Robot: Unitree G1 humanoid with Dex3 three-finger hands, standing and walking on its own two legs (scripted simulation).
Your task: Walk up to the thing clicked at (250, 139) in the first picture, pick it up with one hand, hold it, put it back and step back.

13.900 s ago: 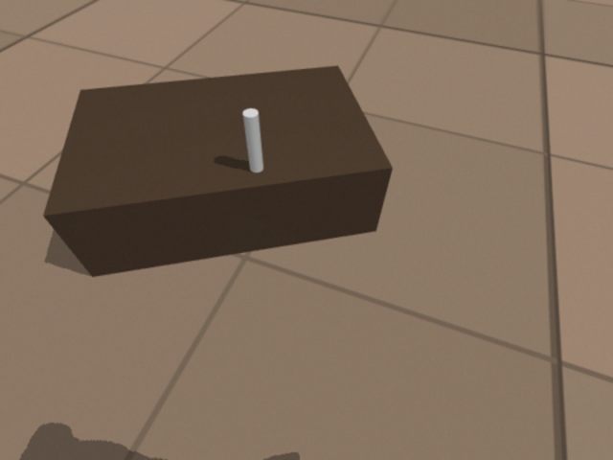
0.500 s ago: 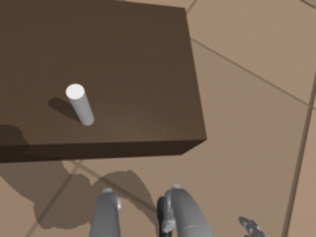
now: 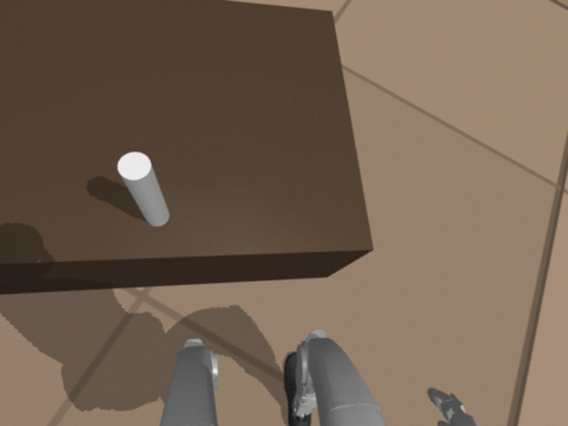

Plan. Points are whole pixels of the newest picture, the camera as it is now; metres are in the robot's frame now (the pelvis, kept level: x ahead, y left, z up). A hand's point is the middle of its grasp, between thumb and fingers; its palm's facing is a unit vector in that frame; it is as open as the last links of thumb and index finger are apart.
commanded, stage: approach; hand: left
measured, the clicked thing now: (147, 194) +0.48 +0.20 -0.19
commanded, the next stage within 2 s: close in in 0.54 s
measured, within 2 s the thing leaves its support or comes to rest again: neither
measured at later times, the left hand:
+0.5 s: hand (46, 189) +0.45 +0.33 -0.12, palm faces +0.18 -0.98 +0.05, open 17.7 cm
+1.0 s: hand (131, 194) +0.48 +0.23 -0.20, palm faces +0.22 -0.98 -0.02, open 17.6 cm
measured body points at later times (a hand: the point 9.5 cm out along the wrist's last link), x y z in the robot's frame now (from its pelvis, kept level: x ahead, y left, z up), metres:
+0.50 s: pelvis -0.03 +0.00 -0.12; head +0.18 +0.06 +0.27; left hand +0.44 +0.38 -0.12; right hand +0.05 -0.28 -0.21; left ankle +0.01 +0.12 -0.63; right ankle +0.04 -0.16 -0.63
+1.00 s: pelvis -0.08 -0.02 -0.24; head +0.14 +0.01 +0.15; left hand +0.46 +0.28 -0.20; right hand -0.04 -0.28 -0.36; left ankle +0.01 +0.12 -0.63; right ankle +0.04 -0.16 -0.63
